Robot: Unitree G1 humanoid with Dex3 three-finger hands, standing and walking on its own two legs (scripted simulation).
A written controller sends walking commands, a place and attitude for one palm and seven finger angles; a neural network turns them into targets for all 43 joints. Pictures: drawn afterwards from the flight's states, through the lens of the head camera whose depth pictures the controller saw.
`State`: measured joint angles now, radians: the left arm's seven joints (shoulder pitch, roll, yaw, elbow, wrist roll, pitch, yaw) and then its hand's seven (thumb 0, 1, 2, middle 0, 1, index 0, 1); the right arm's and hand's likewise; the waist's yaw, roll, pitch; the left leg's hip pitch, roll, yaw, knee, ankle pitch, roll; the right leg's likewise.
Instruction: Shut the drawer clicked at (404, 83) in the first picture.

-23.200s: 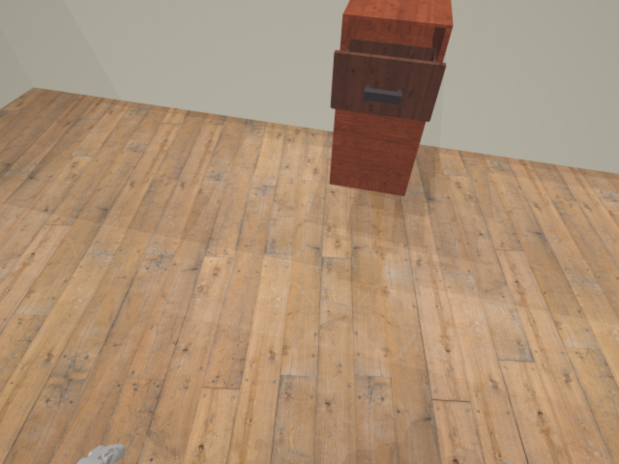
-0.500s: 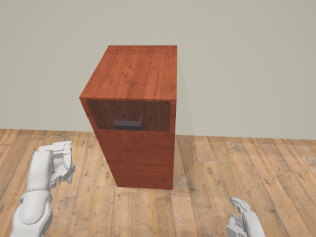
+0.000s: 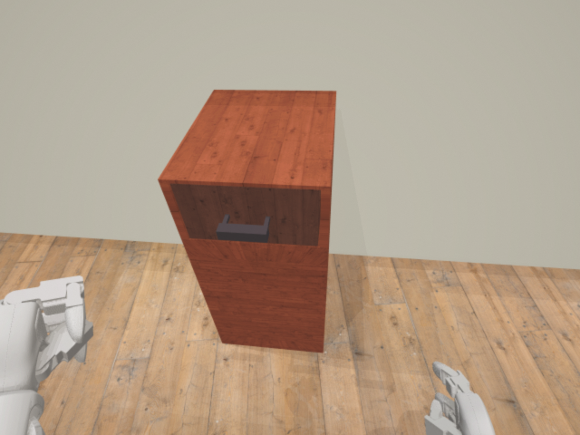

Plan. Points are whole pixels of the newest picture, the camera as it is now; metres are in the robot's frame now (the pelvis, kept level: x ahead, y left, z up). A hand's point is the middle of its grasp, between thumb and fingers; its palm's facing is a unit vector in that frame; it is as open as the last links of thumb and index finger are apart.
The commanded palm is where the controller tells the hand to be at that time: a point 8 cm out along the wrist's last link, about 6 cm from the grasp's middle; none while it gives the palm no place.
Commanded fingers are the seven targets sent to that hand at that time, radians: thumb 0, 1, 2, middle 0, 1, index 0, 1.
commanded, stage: step back with the hand held close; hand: left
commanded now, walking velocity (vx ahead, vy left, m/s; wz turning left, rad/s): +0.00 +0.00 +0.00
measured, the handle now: (245, 225) +0.56 +0.19 -0.09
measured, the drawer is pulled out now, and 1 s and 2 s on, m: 0.00 0.00 0.00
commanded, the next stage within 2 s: stop stepping back and stand still in 1.22 s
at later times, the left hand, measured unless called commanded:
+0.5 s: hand (60, 346) +0.15 +0.25 +0.15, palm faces +0.27 -0.81 -0.52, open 3.3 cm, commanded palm +0.10 +0.30 +0.18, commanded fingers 0.00 0.90 0.90 -1.40 -1.60 -1.40 -1.60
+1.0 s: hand out of the picture +0.09 +0.28 +0.16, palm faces +0.37 -0.78 -0.50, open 3.3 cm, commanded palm +0.01 +0.32 +0.18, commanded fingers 0.00 0.90 0.90 -1.40 -1.60 -1.40 -1.60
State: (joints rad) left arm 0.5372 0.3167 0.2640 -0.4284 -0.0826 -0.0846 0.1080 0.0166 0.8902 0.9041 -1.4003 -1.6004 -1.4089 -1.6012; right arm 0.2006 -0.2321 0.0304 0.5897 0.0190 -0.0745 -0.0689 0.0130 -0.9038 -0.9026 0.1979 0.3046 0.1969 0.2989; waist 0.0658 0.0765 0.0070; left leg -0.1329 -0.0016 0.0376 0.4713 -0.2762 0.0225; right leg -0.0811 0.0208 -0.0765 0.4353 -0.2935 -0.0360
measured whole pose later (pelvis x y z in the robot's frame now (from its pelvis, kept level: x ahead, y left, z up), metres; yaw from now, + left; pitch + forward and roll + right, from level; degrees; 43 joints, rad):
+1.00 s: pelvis -0.10 +0.03 -0.01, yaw +3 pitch +2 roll -4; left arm 0.60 0.45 0.41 -0.61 0.00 -0.25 0.16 0.02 0.88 0.90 -1.40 -1.60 -1.41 -1.60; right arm 0.25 -0.20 -0.01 0.56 -0.01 -0.06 -0.08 0.01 -0.90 -0.90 0.20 0.30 0.20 0.30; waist -0.04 0.02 0.02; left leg -0.46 -0.02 -0.03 0.54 -0.12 0.08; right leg -0.33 0.08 0.00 0.77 -0.33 0.01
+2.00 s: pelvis -0.32 +0.04 -0.01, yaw -2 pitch +0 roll -1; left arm 0.69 0.44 0.38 -0.68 -0.05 -0.16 0.13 0.02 0.89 0.90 -1.40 -1.60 -1.41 -1.60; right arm 0.23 -0.13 0.05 0.57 -0.01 -0.07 -0.05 0.01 -0.90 -0.90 0.20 0.31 0.20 0.30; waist 0.00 -0.03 0.02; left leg -0.53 -0.02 0.05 0.74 -0.33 -0.01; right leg -0.21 0.05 -0.07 0.49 -0.32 -0.09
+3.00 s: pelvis -0.31 +0.05 +0.00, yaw +3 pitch -1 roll -1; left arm 0.29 0.21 0.02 0.98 0.01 0.02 0.02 0.01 0.90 0.90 -0.72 -0.92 -0.73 -0.88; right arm 0.27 -0.18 -0.02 0.99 -0.02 0.03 -0.02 0.01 -0.91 -0.90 0.20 0.30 0.19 0.30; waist 0.00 0.00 0.07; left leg -0.26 0.02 -0.01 0.50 -0.23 0.00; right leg -0.21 0.04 -0.04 0.45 -0.23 -0.03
